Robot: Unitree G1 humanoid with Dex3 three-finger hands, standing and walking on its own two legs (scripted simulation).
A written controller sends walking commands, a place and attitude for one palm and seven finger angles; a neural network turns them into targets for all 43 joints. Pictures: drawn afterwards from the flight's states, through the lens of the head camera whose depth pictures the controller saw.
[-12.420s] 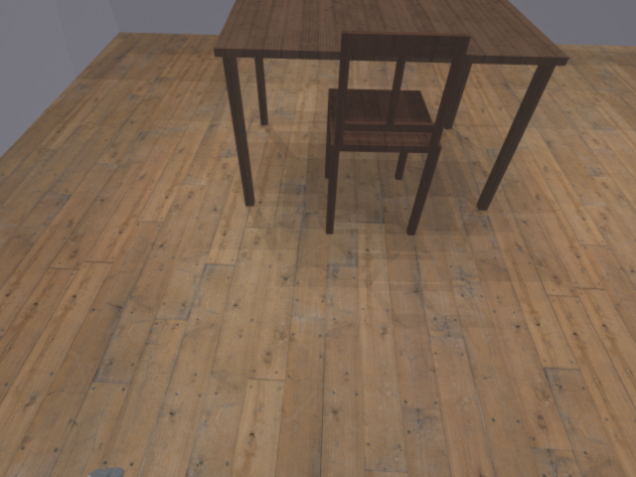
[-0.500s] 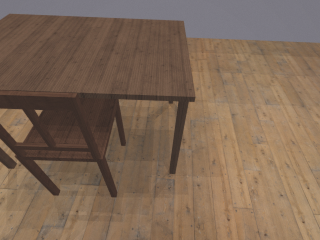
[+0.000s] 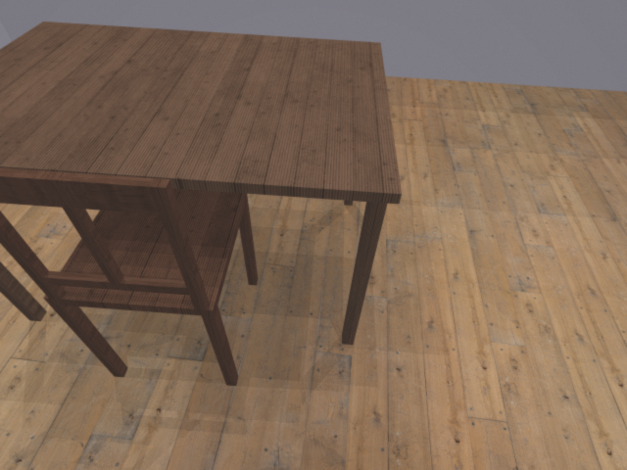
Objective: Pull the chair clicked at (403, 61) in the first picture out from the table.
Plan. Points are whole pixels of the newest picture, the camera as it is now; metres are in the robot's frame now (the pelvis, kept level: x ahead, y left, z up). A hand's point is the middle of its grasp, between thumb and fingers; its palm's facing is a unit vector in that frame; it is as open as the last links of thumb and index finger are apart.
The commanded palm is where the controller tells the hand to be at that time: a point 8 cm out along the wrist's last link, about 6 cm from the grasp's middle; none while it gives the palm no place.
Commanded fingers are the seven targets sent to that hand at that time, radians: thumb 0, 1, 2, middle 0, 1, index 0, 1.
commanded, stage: shuffle to correct the standing spot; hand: left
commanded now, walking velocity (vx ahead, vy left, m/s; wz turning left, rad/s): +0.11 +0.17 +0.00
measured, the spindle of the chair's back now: (96, 245) +0.50 +0.47 -0.10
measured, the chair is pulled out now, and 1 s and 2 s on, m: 0.00 0.00 0.00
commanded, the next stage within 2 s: come to a stop and stand still in 0.52 s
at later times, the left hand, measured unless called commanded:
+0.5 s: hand out of the picture +0.11 +0.22 -0.17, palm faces +0.13 -0.96 -0.24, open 7.3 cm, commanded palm none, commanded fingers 0.00 0.90 0.90 -0.20 -0.30 -0.20 -0.30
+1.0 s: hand out of the picture +0.13 +0.28 -0.17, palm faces +0.05 -0.97 -0.23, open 7.4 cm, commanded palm none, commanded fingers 0.00 0.90 0.90 -0.20 -0.30 -0.20 -0.30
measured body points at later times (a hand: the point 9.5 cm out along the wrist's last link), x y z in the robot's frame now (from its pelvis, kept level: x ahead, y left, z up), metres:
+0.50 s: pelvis +0.07 +0.03 -0.01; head +0.09 +0.02 +0.44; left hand +0.10 +0.27 -0.15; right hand +0.04 -0.17 -0.17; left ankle +0.01 +0.13 -0.68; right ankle +0.08 -0.07 -0.74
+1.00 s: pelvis +0.11 +0.08 +0.00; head +0.14 +0.08 +0.45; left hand +0.13 +0.33 -0.16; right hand +0.20 -0.13 -0.15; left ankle +0.14 +0.22 -0.74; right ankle +0.09 +0.00 -0.73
